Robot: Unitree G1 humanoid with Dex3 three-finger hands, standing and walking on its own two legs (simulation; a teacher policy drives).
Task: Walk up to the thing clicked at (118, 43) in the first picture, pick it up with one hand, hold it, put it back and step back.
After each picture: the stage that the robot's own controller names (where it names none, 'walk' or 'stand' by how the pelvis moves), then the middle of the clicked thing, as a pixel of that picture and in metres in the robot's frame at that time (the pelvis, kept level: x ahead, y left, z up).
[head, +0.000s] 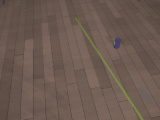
stand; (117, 43) +1.37 -0.34 -0.72
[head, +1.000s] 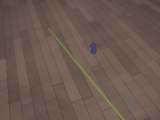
walk; (93, 48) +1.29 +0.03 -0.69
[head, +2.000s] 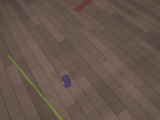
walk; (66, 81) +0.80 +0.24 -0.71
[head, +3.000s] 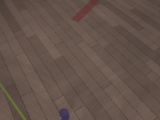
walk; (64, 115) +0.47 +0.16 -0.70
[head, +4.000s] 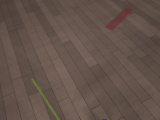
stand; out of the picture +0.42 -0.10 -0.70
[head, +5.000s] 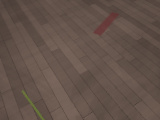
stand; out of the picture +0.39 -0.05 -0.72
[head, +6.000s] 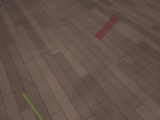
stand; out of the picture +0.40 -0.05 -0.73
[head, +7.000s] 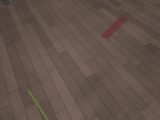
stand; out of the picture +0.39 -0.07 -0.73
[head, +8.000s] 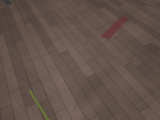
stand; out of the picture +0.39 -0.06 -0.73
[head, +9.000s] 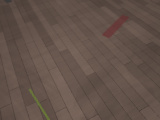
go down; out of the picture +0.39 -0.07 -0.73
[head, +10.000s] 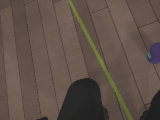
go down; (156, 53) +0.48 -0.18 -0.33
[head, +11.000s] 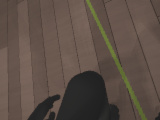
close in; out of the picture +0.47 -0.21 -0.27
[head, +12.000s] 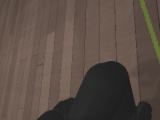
close in; out of the picture +0.46 -0.25 -0.24
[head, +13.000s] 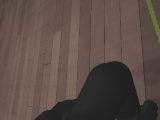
close; out of the picture +0.46 -0.25 -0.25
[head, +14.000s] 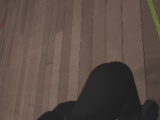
close; out of the picture +0.46 -0.25 -0.25
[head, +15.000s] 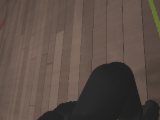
close; out of the picture +0.46 -0.25 -0.25
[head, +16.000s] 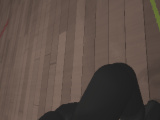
go down; out of the picture +0.46 -0.24 -0.26
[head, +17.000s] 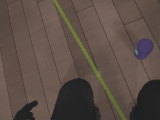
go down; (143, 49) +0.48 -0.18 -0.33
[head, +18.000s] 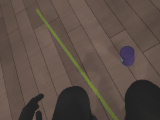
go down; (127, 56) +0.51 -0.14 -0.33
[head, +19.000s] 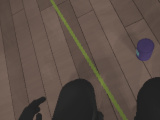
go down; (144, 50) +0.48 -0.18 -0.29
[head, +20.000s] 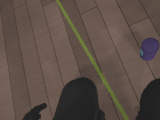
go down; (148, 50) +0.48 -0.19 -0.28
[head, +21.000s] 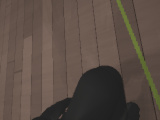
close in; out of the picture +0.46 -0.24 -0.24
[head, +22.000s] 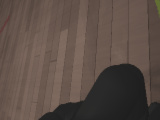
close; out of the picture +0.46 -0.24 -0.25
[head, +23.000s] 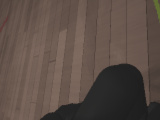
close; out of the picture +0.46 -0.25 -0.25
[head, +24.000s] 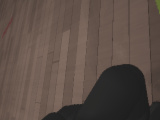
close; out of the picture +0.46 -0.24 -0.26
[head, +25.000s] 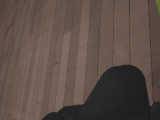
close; out of the picture +0.47 -0.24 -0.26
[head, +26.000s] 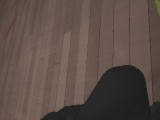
close; out of the picture +0.47 -0.24 -0.27
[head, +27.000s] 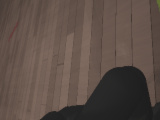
close in; out of the picture +0.46 -0.24 -0.27
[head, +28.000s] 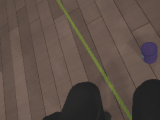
lift; (149, 53) +0.48 -0.18 -0.33
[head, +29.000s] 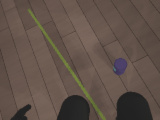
close in; (119, 67) +0.47 -0.13 -0.43
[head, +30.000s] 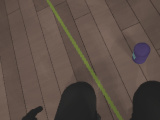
go down; (140, 53) +0.48 -0.17 -0.31
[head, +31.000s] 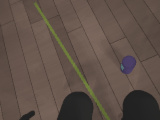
hold; (127, 65) +0.47 -0.15 -0.38
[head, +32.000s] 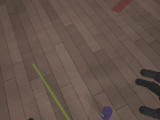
hold; (106, 113) +0.43 -0.09 -0.64
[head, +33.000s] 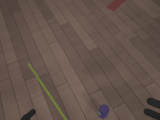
hold; (103, 111) +0.44 -0.09 -0.62
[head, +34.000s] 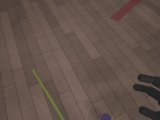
close; out of the picture +0.42 -0.09 -0.64
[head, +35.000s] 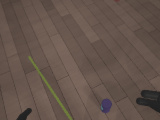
rest palm; (105, 106) +0.44 -0.09 -0.59
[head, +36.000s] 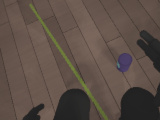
close in; (123, 63) +0.50 -0.13 -0.36
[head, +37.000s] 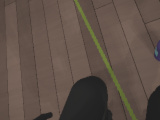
rest palm; out of the picture +0.48 -0.20 -0.28
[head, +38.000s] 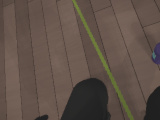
go down; out of the picture +0.48 -0.20 -0.29
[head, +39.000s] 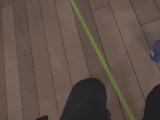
stand; (159, 51) +0.48 -0.20 -0.29
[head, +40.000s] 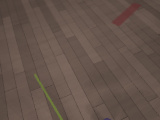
stand; out of the picture +0.42 -0.08 -0.65
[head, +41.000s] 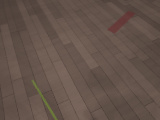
stand; out of the picture +0.43 -0.08 -0.66
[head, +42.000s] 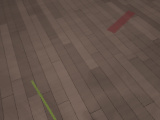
stand; out of the picture +0.42 -0.08 -0.66
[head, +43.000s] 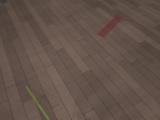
stand; out of the picture +0.45 -0.06 -0.72
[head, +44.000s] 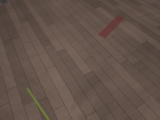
stand; out of the picture +0.42 -0.08 -0.73
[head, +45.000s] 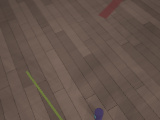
walk; (98, 114) +0.44 -0.07 -0.72
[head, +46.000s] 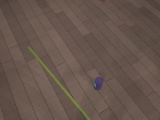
walk; (98, 83) +0.66 -0.12 -0.70
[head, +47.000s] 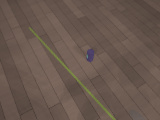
walk; (90, 55) +0.96 -0.04 -0.70
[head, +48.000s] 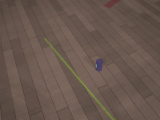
stand; (99, 65) +1.03 -0.11 -0.71
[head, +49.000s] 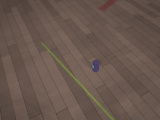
stand; (95, 66) +1.06 -0.08 -0.73
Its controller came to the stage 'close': yes
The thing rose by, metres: 0.00
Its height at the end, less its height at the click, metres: +0.00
